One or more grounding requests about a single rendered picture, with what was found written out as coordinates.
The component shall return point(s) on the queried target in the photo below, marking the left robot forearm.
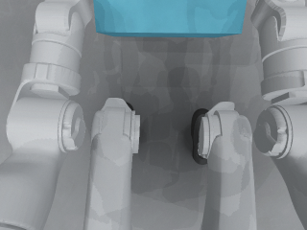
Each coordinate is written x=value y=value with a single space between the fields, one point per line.
x=57 y=48

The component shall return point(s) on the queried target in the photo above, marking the right robot forearm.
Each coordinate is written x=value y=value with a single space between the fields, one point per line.
x=282 y=29

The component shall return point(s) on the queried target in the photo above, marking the left robot foot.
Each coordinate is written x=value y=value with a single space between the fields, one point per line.
x=130 y=106

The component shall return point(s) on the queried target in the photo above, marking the robot right upper arm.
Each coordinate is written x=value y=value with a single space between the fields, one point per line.
x=281 y=134

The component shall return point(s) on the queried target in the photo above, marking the right robot shin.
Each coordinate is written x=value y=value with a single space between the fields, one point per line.
x=229 y=106

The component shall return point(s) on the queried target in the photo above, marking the robot left upper arm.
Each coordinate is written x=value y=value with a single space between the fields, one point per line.
x=41 y=131

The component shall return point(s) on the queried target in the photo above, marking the carton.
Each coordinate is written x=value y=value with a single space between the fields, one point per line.
x=169 y=18

